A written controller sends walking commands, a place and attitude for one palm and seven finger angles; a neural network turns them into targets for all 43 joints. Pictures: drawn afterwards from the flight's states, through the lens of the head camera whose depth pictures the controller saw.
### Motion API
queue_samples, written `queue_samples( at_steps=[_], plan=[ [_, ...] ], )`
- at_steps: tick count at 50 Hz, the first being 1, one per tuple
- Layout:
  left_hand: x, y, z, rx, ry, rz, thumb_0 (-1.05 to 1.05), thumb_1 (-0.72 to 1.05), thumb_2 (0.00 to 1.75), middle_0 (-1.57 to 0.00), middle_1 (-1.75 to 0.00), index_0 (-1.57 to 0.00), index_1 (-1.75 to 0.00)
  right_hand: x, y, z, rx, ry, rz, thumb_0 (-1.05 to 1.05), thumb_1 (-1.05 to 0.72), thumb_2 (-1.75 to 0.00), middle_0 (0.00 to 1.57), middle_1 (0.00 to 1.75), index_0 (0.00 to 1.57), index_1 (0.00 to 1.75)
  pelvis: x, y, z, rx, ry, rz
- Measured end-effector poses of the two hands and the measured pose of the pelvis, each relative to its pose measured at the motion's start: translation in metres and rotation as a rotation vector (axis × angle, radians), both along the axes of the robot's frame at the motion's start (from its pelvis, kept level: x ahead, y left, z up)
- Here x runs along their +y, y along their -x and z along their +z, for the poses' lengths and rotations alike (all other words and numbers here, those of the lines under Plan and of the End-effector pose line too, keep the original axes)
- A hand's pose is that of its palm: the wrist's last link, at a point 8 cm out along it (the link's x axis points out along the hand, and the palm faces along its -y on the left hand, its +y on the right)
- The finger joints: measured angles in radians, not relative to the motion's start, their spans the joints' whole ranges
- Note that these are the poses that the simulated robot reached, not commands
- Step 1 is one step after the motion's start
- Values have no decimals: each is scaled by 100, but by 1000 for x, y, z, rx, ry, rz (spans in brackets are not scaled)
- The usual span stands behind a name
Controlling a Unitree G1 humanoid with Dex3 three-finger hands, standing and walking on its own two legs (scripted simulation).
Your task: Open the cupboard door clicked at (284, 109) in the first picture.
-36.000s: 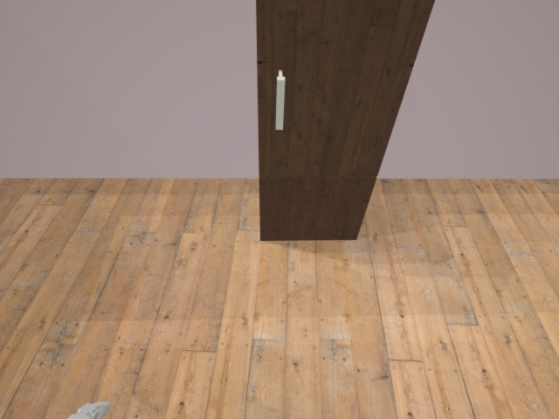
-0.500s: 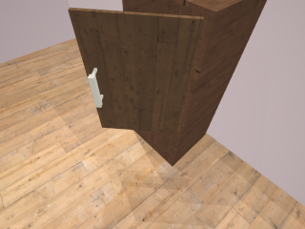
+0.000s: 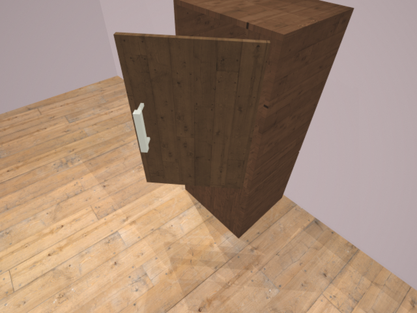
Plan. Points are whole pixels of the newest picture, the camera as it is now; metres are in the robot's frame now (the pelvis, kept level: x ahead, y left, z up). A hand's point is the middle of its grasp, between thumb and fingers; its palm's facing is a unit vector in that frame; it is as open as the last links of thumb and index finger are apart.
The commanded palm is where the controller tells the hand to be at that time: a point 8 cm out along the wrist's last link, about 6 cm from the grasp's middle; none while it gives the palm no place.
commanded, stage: shuffle to correct the standing spot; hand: left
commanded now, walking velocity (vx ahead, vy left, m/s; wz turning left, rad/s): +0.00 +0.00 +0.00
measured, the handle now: (143, 128) +0.66 +0.25 -0.03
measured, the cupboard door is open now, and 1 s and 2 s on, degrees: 43 43 43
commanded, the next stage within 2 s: come to a stop and stand still in 0.76 s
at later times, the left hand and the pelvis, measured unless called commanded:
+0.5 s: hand out of the picture +0.00 +0.20 -0.18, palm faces +0.01 -0.99 -0.15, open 7.4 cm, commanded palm none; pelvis +0.03 +0.03 +0.00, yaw -1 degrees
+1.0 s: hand out of the picture +0.11 +0.26 -0.20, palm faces +0.09 -0.99 -0.13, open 7.4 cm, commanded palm none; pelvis +0.13 +0.10 -0.02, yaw +0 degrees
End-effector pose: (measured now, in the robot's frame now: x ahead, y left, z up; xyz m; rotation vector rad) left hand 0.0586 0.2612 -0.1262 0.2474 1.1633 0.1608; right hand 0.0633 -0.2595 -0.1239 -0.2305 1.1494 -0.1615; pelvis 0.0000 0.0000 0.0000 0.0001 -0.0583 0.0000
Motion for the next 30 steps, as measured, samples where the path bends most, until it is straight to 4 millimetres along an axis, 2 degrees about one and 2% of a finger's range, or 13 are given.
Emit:
queue_samples(
  at_steps=[6, 12, 17, 20, 22, 26, 30],
  plan=[
    [-10, 44, -12, 108, 32, 32, 0, 91, 90, -20, -30, -20, -30, 5, 34, -5, 95, -10, -18, 1, -91, -90, 20, 30, 20, 30, 0, 6, 1, 8, 3, 4],
    [-23, 86, -20, 224, 84, 87, 0, 91, 90, -20, -30, -20, -30, 21, 73, -10, 224, -31, -51, 1, -91, -90, 19, 30, 20, 30, 5, 2, 1, 25, 11, 5],
    [-23, 106, -30, 305, 126, 123, 0, 91, 90, -20, -30, -20, -30, 42, 101, -15, 296, -38, -96, 1, -91, -90, 19, 30, 20, 30, 19, -6, -5, 19, 17, 5],
    [-19, 101, -31, 327, 132, 112, 0, 91, 90, -20, -30, -20, -30, 58, 113, -16, 320, -53, -131, 1, -91, -90, 19, 30, 20, 30, 27, -14, -6, 19, 15, -9],
    [-17, 90, -28, 323, 130, 93, 0, 91, 90, -20, -30, -20, -30, 68, 118, -16, 331, -73, -154, 1, -91, -90, 19, 30, 20, 30, 29, -19, -4, 22, 10, -19],
    [-16, 50, -19, 256, 123, 65, 0, 91, 90, -20, -30, -19, -30, 84, 119, -15, 351, -116, -172, 1, -91, -90, 20, 30, 20, 30, 31, -29, 2, 32, 3, -24],
    [-15, 7, -16, 167, 86, 49, 2, 93, 90, -20, -30, -20, -30, 92, 108, -22, 360, -153, -178, 1, -91, -90, 20, 30, 20, 30, 26, -43, -2, 36, -9, -26]
  ],
)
